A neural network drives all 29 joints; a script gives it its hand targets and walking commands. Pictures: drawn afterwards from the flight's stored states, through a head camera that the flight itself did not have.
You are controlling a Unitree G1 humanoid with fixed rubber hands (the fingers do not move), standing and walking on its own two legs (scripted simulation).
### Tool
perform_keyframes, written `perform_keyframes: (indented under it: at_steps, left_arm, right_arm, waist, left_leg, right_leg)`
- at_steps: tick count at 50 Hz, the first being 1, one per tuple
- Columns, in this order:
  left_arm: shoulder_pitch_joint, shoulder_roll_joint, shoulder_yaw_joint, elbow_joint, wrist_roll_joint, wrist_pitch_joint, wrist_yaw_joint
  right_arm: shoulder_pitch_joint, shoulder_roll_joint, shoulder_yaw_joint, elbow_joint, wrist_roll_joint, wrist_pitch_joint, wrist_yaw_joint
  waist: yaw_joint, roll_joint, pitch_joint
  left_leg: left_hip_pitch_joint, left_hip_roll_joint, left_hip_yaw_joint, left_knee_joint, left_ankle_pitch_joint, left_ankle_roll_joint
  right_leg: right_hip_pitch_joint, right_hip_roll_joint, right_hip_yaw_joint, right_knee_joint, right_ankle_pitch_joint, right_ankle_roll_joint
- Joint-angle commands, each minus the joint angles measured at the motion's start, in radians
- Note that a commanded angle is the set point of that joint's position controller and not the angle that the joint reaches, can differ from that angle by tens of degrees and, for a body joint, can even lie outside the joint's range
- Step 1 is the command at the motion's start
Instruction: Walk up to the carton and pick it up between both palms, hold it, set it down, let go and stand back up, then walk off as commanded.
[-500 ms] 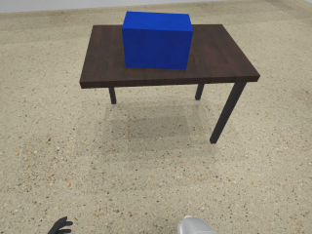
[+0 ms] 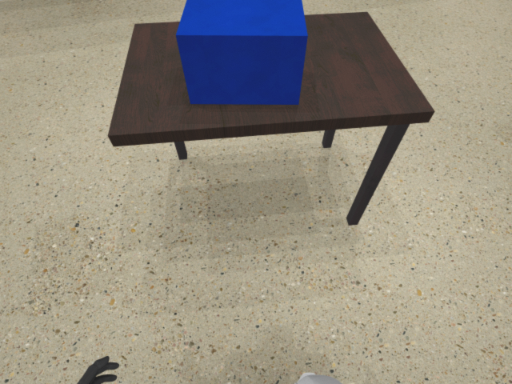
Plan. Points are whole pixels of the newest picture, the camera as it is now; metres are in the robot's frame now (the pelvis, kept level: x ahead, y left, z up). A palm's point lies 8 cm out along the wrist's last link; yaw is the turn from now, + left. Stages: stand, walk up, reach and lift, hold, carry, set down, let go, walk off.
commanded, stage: walk off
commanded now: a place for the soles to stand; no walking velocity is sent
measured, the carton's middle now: (244, 53) +0.90 +0.06 +0.00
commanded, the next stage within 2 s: stand in 0.76 s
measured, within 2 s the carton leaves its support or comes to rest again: neither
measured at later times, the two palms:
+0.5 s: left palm out of the picture +0.13 +0.31 -0.09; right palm out of the picture +0.13 -0.30 -0.08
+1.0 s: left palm out of the picture +0.13 +0.32 -0.09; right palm out of the picture +0.13 -0.29 -0.08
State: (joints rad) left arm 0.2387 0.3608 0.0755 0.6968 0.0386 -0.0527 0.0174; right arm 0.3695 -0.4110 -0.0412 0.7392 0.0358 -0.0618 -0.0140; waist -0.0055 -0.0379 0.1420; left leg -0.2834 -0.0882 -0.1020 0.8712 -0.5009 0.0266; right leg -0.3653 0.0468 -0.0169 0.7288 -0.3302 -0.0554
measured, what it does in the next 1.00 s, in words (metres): steps on the spot: left foot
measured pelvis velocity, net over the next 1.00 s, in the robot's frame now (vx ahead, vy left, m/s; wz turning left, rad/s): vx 0.02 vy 0.02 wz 0.02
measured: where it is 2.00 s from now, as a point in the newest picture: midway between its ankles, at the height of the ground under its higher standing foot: outside the picture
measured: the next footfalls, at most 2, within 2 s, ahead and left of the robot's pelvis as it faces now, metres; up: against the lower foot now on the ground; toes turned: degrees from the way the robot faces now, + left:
left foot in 0.30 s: +0.14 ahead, +0.14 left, +0.00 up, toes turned -5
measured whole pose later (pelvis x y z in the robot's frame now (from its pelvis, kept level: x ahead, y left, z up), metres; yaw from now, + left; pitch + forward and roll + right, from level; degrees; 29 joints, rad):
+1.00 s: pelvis +0.02 +0.02 +0.00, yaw +1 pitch -3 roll +0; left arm 0.23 0.36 0.08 0.70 0.03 -0.02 0.01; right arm 0.24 -0.41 0.01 0.74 0.04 -0.04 -0.01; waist -0.01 -0.02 0.14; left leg -0.38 -0.05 -0.10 0.70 -0.26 -0.01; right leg -0.28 0.02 -0.02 0.73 -0.40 -0.04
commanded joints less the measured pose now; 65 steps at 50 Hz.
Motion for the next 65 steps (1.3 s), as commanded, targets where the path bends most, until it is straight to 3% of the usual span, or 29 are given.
perform_keyframes:
  at_steps: [1, 3, 5, 7, 9, 10, 11, 13, 14, 15, 16, 17, 18, 19, 22, 25, 28, 34, 38, 39, 42, 46, 47, 48, 52, 56, 61, 64, 65]
  left_arm:
    - [0.132, 0.259, 0.077, -0.026, -0.027, -0.036, 0.015]
    - [0.122, 0.230, 0.067, -0.033, -0.025, -0.029, 0.016]
    - [0.107, 0.220, 0.066, -0.046, -0.024, -0.021, 0.012]
    - [0.081, 0.216, 0.059, -0.041, -0.024, -0.019, 0.012]
    - [0.040, 0.219, 0.054, -0.048, -0.017, -0.009, 0.009]
    - [0.015, 0.226, 0.056, -0.055, -0.013, 0.001, 0.003]
    - [-0.036, 0.222, 0.048, -0.063, -0.016, 0.006, 0.001]
    - [-0.073, 0.223, 0.046, -0.070, -0.024, 0.022, -0.004]
    - [-0.071, 0.218, 0.044, -0.058, -0.030, 0.029, -0.008]
    - [-0.052, 0.205, 0.045, -0.058, -0.034, 0.035, -0.009]
    - [-0.012, 0.182, 0.044, -0.048, -0.041, 0.041, -0.009]
    - [0.008, 0.181, 0.047, -0.034, -0.037, 0.044, -0.004]
    - [0.033, 0.194, 0.047, -0.025, -0.033, 0.042, -0.004]
    - [0.035, 0.207, 0.046, -0.012, -0.030, 0.036, -0.002]
    - [-0.010, 0.258, 0.058, -0.019, -0.022, 0.021, -0.011]
    - [-0.040, 0.288, 0.062, -0.025, -0.020, 0.018, -0.012]
    - [-0.063, 0.273, 0.061, -0.031, -0.025, 0.024, -0.012]
    - [-0.019, 0.228, 0.052, -0.020, -0.024, 0.032, -0.017]
    - [-0.041, 0.258, 0.057, -0.015, -0.017, 0.022, -0.020]
    - [-0.057, 0.212, 0.031, 0.015, -0.020, 0.013, -0.021]
    - [-0.070, 0.235, 0.031, 0.026, -0.014, 0.004, -0.023]
    - [-0.088, 0.223, 0.031, 0.021, -0.022, -0.002, -0.021]
    - [-0.084, 0.219, 0.029, 0.021, -0.023, -0.005, -0.022]
    - [-0.080, 0.223, 0.033, 0.028, -0.028, -0.001, -0.022]
    - [-0.050, 0.224, 0.037, 0.033, -0.033, 0.001, -0.018]
    - [-0.057, 0.220, 0.031, 0.037, -0.037, 0.004, -0.016]
    - [-0.066, 0.240, 0.037, 0.041, -0.030, 0.006, -0.017]
    - [-0.067, 0.226, 0.035, 0.044, -0.027, 0.011, -0.015]
    - [-0.075, 0.225, 0.034, 0.042, -0.031, 0.008, -0.019]
  right_arm:
    - [0.003, -0.193, -0.071, -0.060, -0.065, -0.007, -0.015]
    - [-0.012, -0.188, -0.073, -0.052, -0.064, -0.006, -0.014]
    - [-0.020, -0.186, -0.076, -0.044, -0.064, -0.001, -0.017]
    - [-0.043, -0.187, -0.075, -0.033, -0.060, 0.000, -0.022]
    - [-0.047, -0.185, -0.071, -0.020, -0.053, 0.001, -0.023]
    - [-0.048, -0.185, -0.066, -0.019, -0.051, 0.000, -0.021]
    - [-0.030, -0.179, -0.070, 0.004, -0.051, -0.002, -0.025]
    - [-0.032, -0.164, -0.062, 0.010, -0.053, -0.006, -0.019]
    - [-0.022, -0.178, -0.066, 0.017, -0.065, -0.011, -0.022]
    - [-0.028, -0.203, -0.072, 0.012, -0.072, -0.015, -0.022]
    - [-0.041, -0.237, -0.077, -0.002, -0.078, -0.018, -0.025]
    - [-0.108, -0.252, -0.070, -0.016, -0.074, -0.016, -0.022]
    - [-0.164, -0.245, -0.066, -0.029, -0.075, -0.011, -0.024]
    - [-0.175, -0.224, -0.052, -0.029, -0.075, -0.008, -0.022]
    - [-0.146, -0.202, -0.049, -0.038, -0.062, 0.000, -0.015]
    - [-0.131, -0.188, -0.056, -0.027, -0.057, 0.007, -0.011]
    - [-0.116, -0.191, -0.060, -0.019, -0.058, 0.007, -0.012]
    - [-0.180, -0.222, -0.059, -0.028, -0.063, 0.001, -0.011]
    - [-0.173, -0.199, -0.057, -0.020, -0.059, 0.010, -0.006]
    - [-0.164, -0.174, -0.032, 0.013, -0.067, 0.007, -0.001]
    - [-0.135, -0.156, -0.027, 0.031, -0.061, 0.003, 0.012]
    - [-0.157, -0.172, -0.017, 0.030, -0.063, -0.008, 0.010]
    - [-0.179, -0.182, -0.015, 0.029, -0.061, -0.009, 0.010]
    - [-0.159, -0.186, -0.017, 0.030, -0.064, -0.008, 0.007]
    - [-0.167, -0.176, 0.000, 0.028, -0.051, -0.011, 0.006]
    - [-0.179, -0.192, 0.003, 0.032, -0.056, 0.000, 0.000]
    - [-0.162, -0.190, -0.001, 0.035, -0.053, 0.005, 0.009]
    - [-0.177, -0.180, 0.006, 0.027, -0.052, -0.002, 0.010]
    - [-0.192, -0.202, 0.001, 0.034, -0.053, 0.001, 0.007]
  waist:
    - [0.062, -0.010, -0.140]
    - [0.064, -0.102, -0.157]
    - [0.065, -0.155, -0.184]
    - [0.062, -0.128, -0.162]
    - [0.050, -0.168, -0.137]
    - [0.048, -0.201, -0.137]
    - [0.019, -0.205, -0.132]
    - [-0.003, -0.151, -0.156]
    - [-0.011, -0.149, -0.184]
    - [-0.002, -0.082, -0.226]
    - [0.018, 0.027, -0.253]
    - [0.018, 0.063, -0.232]
    - [0.052, 0.078, -0.193]
    - [0.057, 0.079, -0.178]
    - [0.027, 0.082, -0.172]
    - [0.007, 0.084, -0.158]
    - [-0.001, 0.065, -0.168]
    - [0.037, 0.128, -0.172]
    - [0.019, 0.066, -0.141]
    - [0.007, 0.070, -0.177]
    - [0.002, -0.015, -0.143]
    - [0.006, 0.011, -0.184]
    - [0.011, 0.067, -0.196]
    - [0.013, 0.032, -0.224]
    - [0.028, 0.057, -0.288]
    - [0.017, 0.051, -0.250]
    - [0.010, -0.018, -0.251]
    - [0.007, 0.041, -0.243]
    - [0.017, 0.018, -0.224]
  left_leg:
    - [-0.354, 0.054, -0.083, 0.206, -0.046, 0.009]
    - [-0.337, 0.062, -0.061, 0.157, -0.008, -0.008]
    - [-0.312, 0.063, -0.047, 0.122, -0.002, -0.021]
    - [-0.273, 0.069, -0.035, 0.064, 0.003, -0.027]
    - [-0.200, 0.085, -0.011, -0.031, 0.040, -0.020]
    - [-0.152, 0.096, 0.004, -0.093, 0.067, -0.013]
    - [-0.069, 0.100, 0.026, -0.168, 0.149, -0.005]
    - [0.060, 0.078, 0.047, -0.343, 0.313, 0.014]
    - [0.104, 0.070, 0.012, -0.378, 0.382, 0.027]
    - [0.142, 0.109, -0.103, -0.379, 0.437, 0.049]
    - [0.142, 0.236, -0.313, -0.402, 0.447, 0.097]
    - [0.017, 0.339, -0.436, -0.473, 0.358, 0.175]
    - [-0.079, 0.349, -0.436, -0.466, 0.316, 0.193]
    - [-0.119, 0.302, -0.376, -0.445, 0.284, 0.146]
    - [-0.086, 0.153, -0.173, -0.329, 0.346, 0.049]
    - [-0.045, 0.078, -0.078, -0.202, 0.320, 0.025]
    - [0.001, 0.089, -0.083, -0.217, 0.364, 0.039]
    - [-0.074, 0.216, -0.266, -0.411, 0.246, 0.090]
    - [-0.078, 0.109, -0.138, -0.313, 0.226, 0.038]
    - [-0.038, 0.125, -0.123, -0.321, 0.124, 0.044]
    - [-0.010, 0.114, -0.104, -0.325, 0.130, 0.032]
    - [0.053, 0.134, -0.106, -0.326, 0.279, 0.038]
    - [0.038, 0.150, -0.123, -0.319, 0.319, 0.045]
    - [0.042, 0.148, -0.129, -0.330, 0.338, 0.044]
    - [0.041, 0.166, -0.122, -0.303, 0.466, 0.049]
    - [0.029, 0.165, -0.122, -0.318, 0.418, 0.042]
    - [0.042, 0.140, -0.088, -0.307, 0.364, 0.029]
    - [0.042, 0.149, -0.092, -0.328, 0.349, 0.032]
    - [0.042, 0.154, -0.106, -0.330, 0.371, 0.034]
  right_leg:
    - [0.425, -0.393, 0.476, -0.285, 0.517, -0.131]
    - [0.459, -0.329, 0.373, -0.245, 0.702, -0.077]
    - [0.448, -0.294, 0.333, -0.231, 0.706, -0.077]
    - [0.396, -0.301, 0.314, -0.219, 0.762, -0.091]
    - [0.300, -0.273, 0.261, -0.208, 0.727, -0.092]
    - [0.259, -0.259, 0.244, -0.210, 0.619, -0.084]
    - [0.190, -0.245, 0.215, -0.183, 0.606, -0.091]
    - [0.117, -0.197, 0.173, -0.131, 0.486, -0.064]
    - [0.094, -0.170, 0.160, -0.097, 0.423, -0.055]
    - [0.057, -0.143, 0.148, -0.047, 0.295, -0.034]
    - [0.005, -0.076, 0.120, 0.024, 0.069, 0.002]
    - [0.044, -0.007, 0.073, 0.089, -0.198, 0.022]
    - [0.106, -0.028, 0.098, 0.087, -0.224, 0.021]
    - [0.141, -0.039, 0.101, 0.002, -0.193, 0.010]
    - [0.137, -0.118, 0.205, -0.205, -0.053, -0.028]
    - [0.062, -0.222, 0.294, -0.283, -0.028, -0.083]
    - [0.047, -0.195, 0.240, -0.229, 0.034, -0.071]
    - [0.098, -0.067, 0.123, -0.123, -0.157, 0.001]
    - [0.085, -0.156, 0.234, -0.271, -0.115, -0.040]
    - [0.050, -0.191, 0.255, -0.284, -0.232, -0.058]
    - [0.008, -0.187, 0.243, -0.338, -0.326, -0.041]
    - [0.037, -0.175, 0.213, -0.289, -0.143, -0.024]
    - [0.056, -0.178, 0.205, -0.271, -0.086, -0.021]
    - [0.089, -0.160, 0.185, -0.238, -0.035, -0.020]
    - [0.178, -0.159, 0.151, -0.200, 0.155, -0.003]
    - [0.139, -0.162, 0.160, -0.211, 0.111, -0.019]
    - [0.116, -0.177, 0.173, -0.254, 0.031, -0.023]
    - [0.111, -0.175, 0.174, -0.267, -0.005, -0.025]
    - [0.099, -0.162, 0.171, -0.258, 0.004, -0.017]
